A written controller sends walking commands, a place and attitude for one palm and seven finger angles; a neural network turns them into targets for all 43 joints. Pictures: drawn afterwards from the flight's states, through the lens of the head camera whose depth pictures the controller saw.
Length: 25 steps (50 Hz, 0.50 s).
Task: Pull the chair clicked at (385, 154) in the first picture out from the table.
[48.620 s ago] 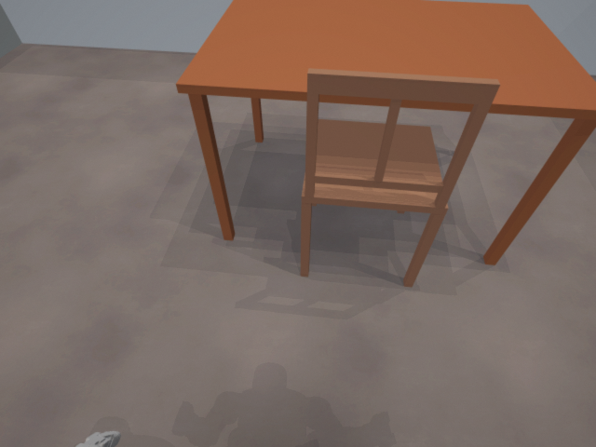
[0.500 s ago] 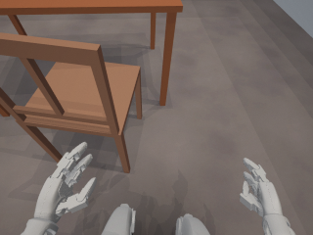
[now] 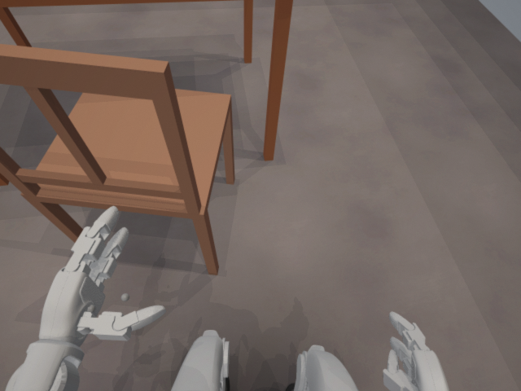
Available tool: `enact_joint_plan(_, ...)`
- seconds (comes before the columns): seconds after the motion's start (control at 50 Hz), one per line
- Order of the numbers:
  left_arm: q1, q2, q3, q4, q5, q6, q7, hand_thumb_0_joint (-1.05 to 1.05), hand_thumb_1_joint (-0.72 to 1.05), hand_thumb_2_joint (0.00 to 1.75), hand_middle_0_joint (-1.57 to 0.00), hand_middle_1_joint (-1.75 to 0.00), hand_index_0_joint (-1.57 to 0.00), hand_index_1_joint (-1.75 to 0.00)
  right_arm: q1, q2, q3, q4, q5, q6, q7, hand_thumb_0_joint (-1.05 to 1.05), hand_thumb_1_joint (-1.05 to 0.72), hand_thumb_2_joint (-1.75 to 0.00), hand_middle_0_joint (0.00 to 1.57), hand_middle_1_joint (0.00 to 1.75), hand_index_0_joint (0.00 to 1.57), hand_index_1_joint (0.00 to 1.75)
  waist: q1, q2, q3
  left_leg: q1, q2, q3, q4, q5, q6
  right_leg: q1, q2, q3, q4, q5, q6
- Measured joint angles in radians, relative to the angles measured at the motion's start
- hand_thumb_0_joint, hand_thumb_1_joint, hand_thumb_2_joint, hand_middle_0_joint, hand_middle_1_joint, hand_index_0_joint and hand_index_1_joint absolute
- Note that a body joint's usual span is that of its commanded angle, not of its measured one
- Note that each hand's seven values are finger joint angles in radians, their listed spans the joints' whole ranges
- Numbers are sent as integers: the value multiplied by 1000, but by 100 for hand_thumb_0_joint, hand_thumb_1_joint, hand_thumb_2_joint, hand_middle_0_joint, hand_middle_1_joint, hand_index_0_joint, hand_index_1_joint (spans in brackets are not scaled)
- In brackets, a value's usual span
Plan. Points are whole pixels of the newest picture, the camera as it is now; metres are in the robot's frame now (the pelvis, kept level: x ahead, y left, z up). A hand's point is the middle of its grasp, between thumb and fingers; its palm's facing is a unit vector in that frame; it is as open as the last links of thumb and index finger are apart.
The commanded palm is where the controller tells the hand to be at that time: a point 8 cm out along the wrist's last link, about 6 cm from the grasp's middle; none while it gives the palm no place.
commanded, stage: raise the hand toward the chair's back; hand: left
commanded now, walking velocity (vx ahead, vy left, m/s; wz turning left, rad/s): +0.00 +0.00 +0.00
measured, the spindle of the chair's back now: (72, 140) +0.52 +0.38 +0.00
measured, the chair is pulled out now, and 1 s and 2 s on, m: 0.30 0.30 0.30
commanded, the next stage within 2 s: aim the fingers beside a spindle in 1.18 s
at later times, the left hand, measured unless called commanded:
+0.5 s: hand (117, 275) +0.26 +0.21 +0.06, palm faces -0.03 -1.00 -0.05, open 16.8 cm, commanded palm +0.23 +0.26 +0.07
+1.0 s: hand (128, 269) +0.26 +0.19 +0.06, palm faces -0.04 -1.00 -0.05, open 16.9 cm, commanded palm +0.24 +0.25 +0.07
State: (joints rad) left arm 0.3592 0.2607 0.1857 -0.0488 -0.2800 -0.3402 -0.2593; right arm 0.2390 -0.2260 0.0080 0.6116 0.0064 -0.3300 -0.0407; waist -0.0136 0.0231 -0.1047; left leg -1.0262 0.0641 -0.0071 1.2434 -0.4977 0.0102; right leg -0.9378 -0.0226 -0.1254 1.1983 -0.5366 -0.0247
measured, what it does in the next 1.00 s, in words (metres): stands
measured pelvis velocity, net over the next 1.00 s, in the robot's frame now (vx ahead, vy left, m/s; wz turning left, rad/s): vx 0.02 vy -0.01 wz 0.00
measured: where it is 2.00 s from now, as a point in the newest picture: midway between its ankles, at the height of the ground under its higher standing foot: outside the picture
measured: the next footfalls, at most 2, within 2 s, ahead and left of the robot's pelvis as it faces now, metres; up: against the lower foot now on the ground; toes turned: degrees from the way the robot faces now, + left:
none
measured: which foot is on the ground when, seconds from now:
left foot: down 0.00-1.00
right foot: down 0.00-1.00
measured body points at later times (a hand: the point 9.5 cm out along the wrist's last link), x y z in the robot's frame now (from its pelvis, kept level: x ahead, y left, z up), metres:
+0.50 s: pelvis +0.02 +0.00 +0.01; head +0.11 +0.02 +0.45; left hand +0.25 +0.26 +0.06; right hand +0.24 -0.21 -0.06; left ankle +0.06 +0.11 -0.63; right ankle +0.03 -0.11 -0.63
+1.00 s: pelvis +0.02 -0.01 +0.01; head +0.10 -0.01 +0.45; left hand +0.26 +0.25 +0.07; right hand +0.20 -0.25 -0.07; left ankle +0.06 +0.11 -0.63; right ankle +0.03 -0.11 -0.63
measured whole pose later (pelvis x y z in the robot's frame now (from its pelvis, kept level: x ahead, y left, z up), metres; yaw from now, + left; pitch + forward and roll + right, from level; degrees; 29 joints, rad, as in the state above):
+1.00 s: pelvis +0.02 -0.01 +0.01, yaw +0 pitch +15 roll -2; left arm 0.27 0.29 0.23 0.03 -0.31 -0.32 -0.34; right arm 0.20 -0.25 0.01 0.58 0.02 -0.29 -0.04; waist 0.00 0.02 -0.10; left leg -0.94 0.07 -0.01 1.19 -0.51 -0.01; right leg -0.86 -0.01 -0.12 1.15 -0.55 -0.04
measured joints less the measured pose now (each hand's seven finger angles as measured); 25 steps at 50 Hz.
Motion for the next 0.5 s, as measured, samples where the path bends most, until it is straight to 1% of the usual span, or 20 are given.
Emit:
enact_joint_plan(0.06,5,4,-8,0,3,-13,-3,0,-4,50,-11,-15,-11,-15,-10,-20,-10,-8,1,0,-2,1,-90,-90,20,30,20,30,0,-4,1,2,-3,0,5,-8,4,5,-3,0,1,-7,4)
enact_joint_plan(0.12,8,10,-16,-9,8,-9,-8,0,-11,47,-10,-14,-10,-14,-27,-28,-15,-20,1,3,-4,1,-90,-90,20,30,20,30,3,-8,1,8,-5,0,5,-15,7,12,-4,1,-1,-12,7)
enact_joint_plan(0.26,3,12,-13,-24,9,4,-11,-1,-28,40,-9,-11,-9,-11,-67,-11,-3,-50,0,16,1,1,-90,-90,20,30,20,30,13,-11,0,34,-8,-4,-10,-23,7,43,-5,-3,-22,-18,10)
enact_joint_plan(0.36,-10,15,-5,-23,8,19,-27,-1,-39,35,-8,-10,-7,-9,-80,5,15,-61,-3,28,6,1,-90,-90,20,30,20,30,23,-7,0,51,-9,-7,-21,-27,5,62,-4,-6,-36,-21,10)
enact_joint_plan(0.5,-38,22,17,2,-8,33,-60,-1,-47,32,-7,-8,-7,-8,-75,12,30,-52,-2,41,6,1,-90,-90,20,30,20,30,30,-1,0,64,-8,-9,-31,-29,-1,74,-2,-7,-43,-25,6)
